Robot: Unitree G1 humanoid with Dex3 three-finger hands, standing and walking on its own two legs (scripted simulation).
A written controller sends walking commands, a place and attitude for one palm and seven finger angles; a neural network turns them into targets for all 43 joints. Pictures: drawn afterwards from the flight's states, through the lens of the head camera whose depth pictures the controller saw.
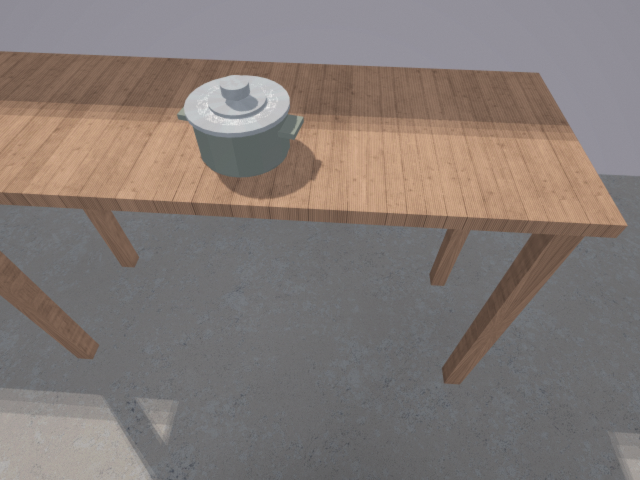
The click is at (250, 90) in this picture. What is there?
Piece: lid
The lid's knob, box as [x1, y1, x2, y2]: [219, 75, 249, 100]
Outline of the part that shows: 220,80 219,84 221,93 223,97 227,99 240,99 247,96 249,93 248,81 243,76 230,75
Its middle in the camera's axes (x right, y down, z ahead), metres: -0.14 -0.24 +0.61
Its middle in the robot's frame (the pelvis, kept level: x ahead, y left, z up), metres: +0.64 +0.17 +0.15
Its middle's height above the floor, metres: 0.92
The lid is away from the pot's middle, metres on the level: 0.00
